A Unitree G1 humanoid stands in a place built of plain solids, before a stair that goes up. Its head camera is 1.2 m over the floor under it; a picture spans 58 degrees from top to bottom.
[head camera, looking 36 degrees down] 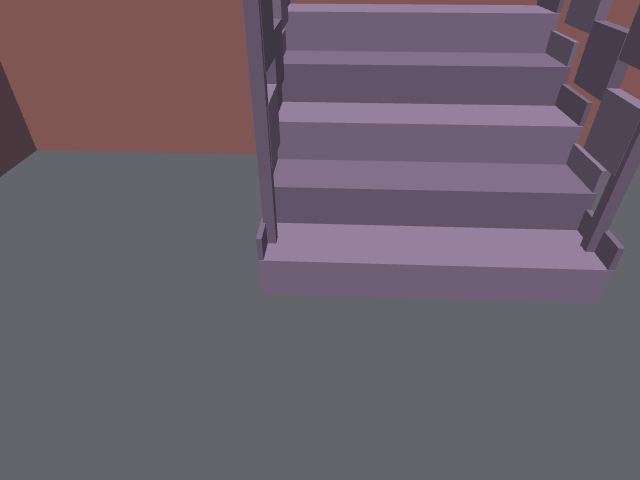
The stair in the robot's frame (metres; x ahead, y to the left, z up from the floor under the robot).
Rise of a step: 0.17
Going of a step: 0.26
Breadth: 1.32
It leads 3 degrees to the right of straight ahead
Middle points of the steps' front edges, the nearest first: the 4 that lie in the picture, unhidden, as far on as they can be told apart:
1.25 -0.42 0.17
1.51 -0.43 0.35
1.77 -0.45 0.52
2.03 -0.46 0.69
